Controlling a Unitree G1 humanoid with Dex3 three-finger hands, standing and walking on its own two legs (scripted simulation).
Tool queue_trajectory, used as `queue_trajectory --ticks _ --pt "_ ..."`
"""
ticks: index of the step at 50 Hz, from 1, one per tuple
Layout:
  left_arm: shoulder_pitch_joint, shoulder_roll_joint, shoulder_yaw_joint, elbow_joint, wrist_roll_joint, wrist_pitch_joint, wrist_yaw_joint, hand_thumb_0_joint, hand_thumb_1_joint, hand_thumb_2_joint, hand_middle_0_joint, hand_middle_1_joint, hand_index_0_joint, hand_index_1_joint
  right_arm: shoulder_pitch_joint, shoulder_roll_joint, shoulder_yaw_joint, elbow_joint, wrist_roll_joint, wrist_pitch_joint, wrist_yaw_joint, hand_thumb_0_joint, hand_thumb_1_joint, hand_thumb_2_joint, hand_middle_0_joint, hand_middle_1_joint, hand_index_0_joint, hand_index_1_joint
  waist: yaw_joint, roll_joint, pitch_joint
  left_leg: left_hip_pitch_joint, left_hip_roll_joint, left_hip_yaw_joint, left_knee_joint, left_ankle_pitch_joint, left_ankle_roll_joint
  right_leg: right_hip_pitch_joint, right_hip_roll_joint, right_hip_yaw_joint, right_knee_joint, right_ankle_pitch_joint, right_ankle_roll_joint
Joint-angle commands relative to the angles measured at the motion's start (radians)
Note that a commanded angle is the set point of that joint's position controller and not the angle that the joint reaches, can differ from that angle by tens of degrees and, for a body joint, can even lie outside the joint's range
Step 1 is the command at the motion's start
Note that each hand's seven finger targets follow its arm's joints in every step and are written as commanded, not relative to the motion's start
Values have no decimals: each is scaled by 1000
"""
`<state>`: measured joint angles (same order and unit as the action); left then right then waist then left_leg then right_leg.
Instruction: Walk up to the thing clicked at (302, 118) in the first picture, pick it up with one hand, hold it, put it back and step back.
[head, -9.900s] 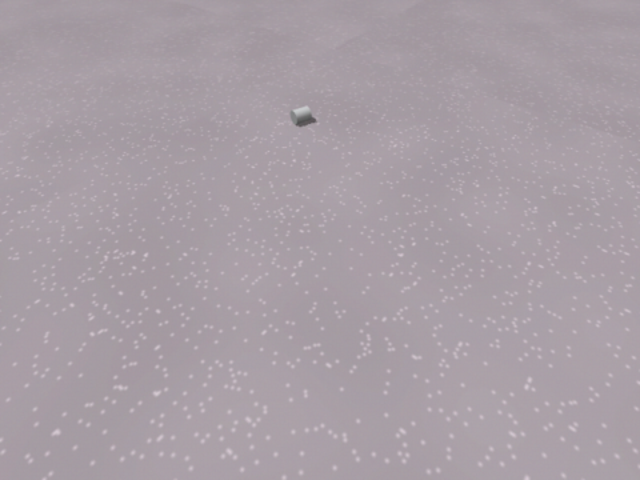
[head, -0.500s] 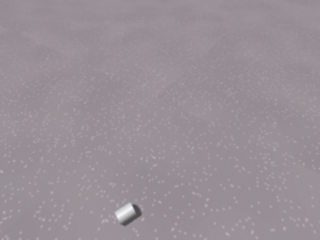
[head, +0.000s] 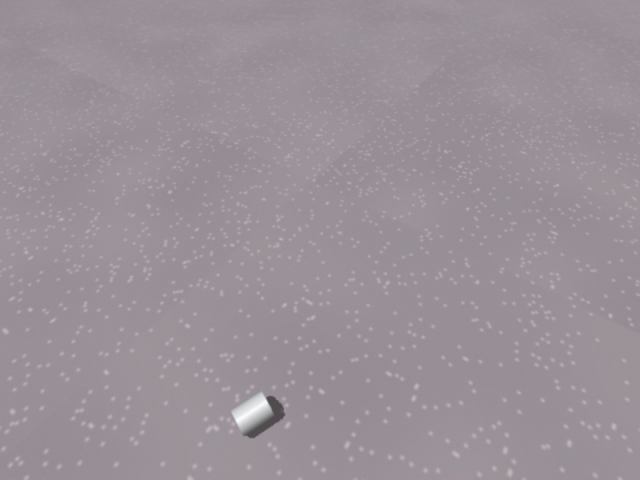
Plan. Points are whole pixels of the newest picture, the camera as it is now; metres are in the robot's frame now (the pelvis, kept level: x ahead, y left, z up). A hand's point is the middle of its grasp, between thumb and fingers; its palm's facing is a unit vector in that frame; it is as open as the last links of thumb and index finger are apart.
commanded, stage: rise first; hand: left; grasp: from above
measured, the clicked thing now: (252, 413) +0.45 +0.22 -0.74
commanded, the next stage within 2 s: none
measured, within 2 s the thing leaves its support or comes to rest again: neither
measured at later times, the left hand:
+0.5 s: hand out of the picture +0.14 +0.26 -0.21, palm faces -0.09 -0.89 -0.45, open 13.6 cm
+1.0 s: hand out of the picture +0.13 +0.27 -0.25, palm faces -0.19 -0.80 -0.56, open 13.9 cm
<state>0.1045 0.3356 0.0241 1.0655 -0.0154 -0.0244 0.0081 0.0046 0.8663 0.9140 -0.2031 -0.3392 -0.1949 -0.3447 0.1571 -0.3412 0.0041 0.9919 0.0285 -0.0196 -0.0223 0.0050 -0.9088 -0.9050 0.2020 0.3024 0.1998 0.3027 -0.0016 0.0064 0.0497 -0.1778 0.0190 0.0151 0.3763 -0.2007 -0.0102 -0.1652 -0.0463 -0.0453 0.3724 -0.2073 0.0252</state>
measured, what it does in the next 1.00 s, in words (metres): lowers itself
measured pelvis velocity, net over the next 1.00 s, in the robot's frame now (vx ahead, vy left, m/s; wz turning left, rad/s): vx -0.02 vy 0.01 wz -0.01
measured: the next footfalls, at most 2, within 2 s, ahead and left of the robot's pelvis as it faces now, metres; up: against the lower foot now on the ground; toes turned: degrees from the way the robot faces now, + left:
none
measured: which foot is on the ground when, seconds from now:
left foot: down 0.00-1.00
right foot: down 0.00-1.00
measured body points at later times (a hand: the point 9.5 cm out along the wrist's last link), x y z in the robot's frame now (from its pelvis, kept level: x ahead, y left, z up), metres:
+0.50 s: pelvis -0.01 +0.01 -0.06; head +0.07 +0.02 +0.39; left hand +0.15 +0.30 -0.18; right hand +0.12 -0.26 -0.16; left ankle +0.00 +0.13 -0.75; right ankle -0.01 -0.13 -0.75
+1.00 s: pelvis -0.02 +0.01 -0.11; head +0.10 +0.02 +0.32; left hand +0.14 +0.31 -0.22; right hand +0.16 -0.24 -0.21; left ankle +0.00 +0.13 -0.75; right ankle -0.01 -0.13 -0.75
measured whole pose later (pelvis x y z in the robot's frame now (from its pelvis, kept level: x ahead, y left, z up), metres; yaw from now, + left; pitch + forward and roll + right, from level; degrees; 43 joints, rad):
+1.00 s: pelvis -0.02 +0.01 -0.11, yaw -1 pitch +21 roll -3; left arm 0.22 0.30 0.10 0.43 0.31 0.31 0.11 -0.01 -0.50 0.91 -0.13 -1.03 -0.14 -1.03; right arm 0.19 -0.22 -0.01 0.56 0.00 -0.14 -0.07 0.01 -0.90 -0.90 0.20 0.30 0.20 0.30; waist -0.02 0.02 -0.13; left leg -1.04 0.05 -0.03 1.24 -0.56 -0.01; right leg -1.00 -0.04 -0.05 1.19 -0.55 0.03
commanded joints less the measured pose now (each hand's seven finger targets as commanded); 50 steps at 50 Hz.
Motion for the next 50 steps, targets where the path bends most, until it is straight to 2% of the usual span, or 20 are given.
queue_trajectory --ticks 1,2,4,6,9,13,15,20,24,27,28,34,37,38,42,43,44,46,48,50 --pt "-306 243 122 -49 28 -25 8 0 451 920 -135 -780 -142 -781 55 -111 -41 -191 27 -36 -34 0 -952 -911 199 300 199 300 -44 -86 -94 -105 -26 24 77 39 27 -140 41 -3 48 57 -32" --pt "-305 280 157 -49 58 -31 1 0 371 906 -135 -845 -151 -827 64 -114 -62 -217 10 -43 -35 0 -954 -912 198 300 199 300 -23 -58 -188 -107 -29 28 108 60 25 -118 32 6 87 84 -33" --pt "-125 237 178 1 108 -3 -15 0 211 888 -108 -957 -141 -921 98 -98 -83 -248 -12 -49 -22 0 -941 -907 199 300 199 300 12 -4 -258 -162 -41 28 171 99 15 -127 31 9 153 115 -40" --pt "-77 223 181 -75 131 27 -9 0 51 923 -86 -1001 -112 -973 96 -90 -90 -305 -7 -54 -18 0 -925 -903 200 300 200 300 37 46 -300 -158 -45 31 174 132 7 -117 36 12 166 132 -46" --pt "-84 188 163 -167 153 104 10 0 -189 951 -77 -1003 -88 -990 75 -81 -90 -369 2 -55 -11 0 -879 -891 200 300 200 300 19 32 -282 -172 -37 21 183 149 5 -143 44 1 175 134 -44" --pt "-105 169 160 -231 174 174 38 0 -508 951 -110 -1019 -105 -1023 64 -69 -86 -423 -2 -69 -1 0 -890 -896 200 300 200 300 0 -3 -240 -260 -24 11 248 63 7 -252 55 -9 227 33 -42" --pt "-103 158 166 -277 186 183 48 0 -556 958 -118 -1019 -110 -1026 84 -63 -89 -436 -4 -81 1 0 -900 -898 200 300 200 300 -7 7 -263 -289 -23 13 292 43 8 -290 54 -5 269 15 -41" --pt "-93 159 173 -416 217 175 63 0 -552 940 -135 -1018 -129 -1023 99 -55 -98 -466 -15 -121 -1 0 -904 -899 200 300 200 300 -20 25 -326 -369 -11 1 413 36 8 -394 51 2 396 10 -36" --pt "-1 149 176 -508 235 192 67 0 -576 961 -139 -1001 -122 -1018 81 -53 -99 -492 -17 -137 -10 0 -899 -898 200 300 200 300 -14 65 -340 -405 2 -19 447 -2 0 -470 57 -2 455 -44 -43" --pt "32 139 164 -583 248 220 69 0 -560 927 -157 -1013 -148 -1021 84 -49 -97 -505 -20 -145 -18 0 -917 -903 200 300 200 300 -28 50 -373 -431 2 -20 494 11 5 -490 56 3 490 -28 -41" --pt "55 144 168 -617 254 229 72 0 -554 921 -149 -1018 -144 -1023 83 -47 -97 -506 -21 -150 -22 0 -911 -902 200 300 200 300 -17 66 -390 -433 4 -22 509 28 5 -497 53 4 502 -22 -43" --pt "105 124 159 -691 270 282 89 0 -524 895 -159 -1014 -160 -1012 64 -35 -86 -533 -24 -162 -38 0 -915 -902 200 300 200 300 -32 54 -386 -519 9 -37 573 -3 6 -567 51 -1 564 -47 -41" --pt "137 140 168 -735 289 296 95 0 -504 882 -155 -1015 -161 -1007 62 -32 -87 -546 -24 -168 -46 0 -908 -900 200 300 200 300 -19 77 -414 -533 7 -32 603 5 5 -591 52 2 597 -44 -44" --pt "156 120 153 -749 286 301 99 0 -519 895 -136 -1032 -142 -1025 65 -29 -84 -546 -24 -167 -47 0 -902 -899 200 300 200 300 -23 82 -436 -530 9 -39 614 51 3 -595 50 -1 616 -14 -46" --pt "179 124 154 -771 300 318 111 0 -525 902 -127 -1036 -132 -1030 52 -26 -83 -550 -24 -170 -52 0 -900 -898 200 300 200 300 -17 76 -436 -565 11 -50 649 54 1 -642 51 -5 656 -25 -46" --pt "175 123 154 -783 305 320 112 0 -532 910 -132 -1023 -132 -1022 54 -27 -84 -557 -24 -170 -52 0 -901 -899 201 300 200 300 -26 73 -452 -576 10 -49 662 49 3 -648 52 -4 662 -21 -46" --pt "187 127 159 -787 308 324 115 0 -526 910 -110 -1042 -115 -1036 54 -24 -81 -556 -23 -170 -53 0 -889 -895 200 300 200 300 -16 71 -457 -585 8 -47 669 48 3 -644 50 -4 669 -23 -47" --pt "151 137 150 -797 325 325 123 0 -525 913 -110 -1030 -113 -1026 53 -24 -83 -561 -21 -171 -58 0 -889 -895 200 300 200 300 -31 60 -470 -613 2 -33 698 20 11 -653 51 2 671 -21 -44" --pt "87 135 140 -742 347 319 134 0 -518 911 -87 -1059 -95 -1049 38 -28 -78 -543 -23 -175 -60 0 -872 -891 200 300 200 300 -40 55 -422 -676 4 -44 718 -21 8 -720 49 -2 708 -65 -48" --pt "9 148 133 -687 394 300 151 0 -508 911 -77 -1058 -86 -1048 35 -31 -76 -527 -23 -182 -63 0 -860 -887 201 300 200 300 -44 62 -432 -721 2 -40 769 -58 11 -790 50 2 757 -96 -50"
